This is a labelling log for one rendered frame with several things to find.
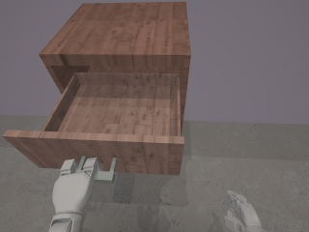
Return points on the left robot forearm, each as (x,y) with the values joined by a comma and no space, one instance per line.
(67,222)

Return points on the robot right hand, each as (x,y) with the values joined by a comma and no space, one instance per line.
(236,220)

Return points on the handle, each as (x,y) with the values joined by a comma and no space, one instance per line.
(104,177)

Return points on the robot left hand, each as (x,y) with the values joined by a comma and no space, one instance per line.
(72,191)

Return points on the drawer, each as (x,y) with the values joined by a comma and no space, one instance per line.
(132,117)

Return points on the cabinet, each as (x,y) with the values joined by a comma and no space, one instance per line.
(131,37)

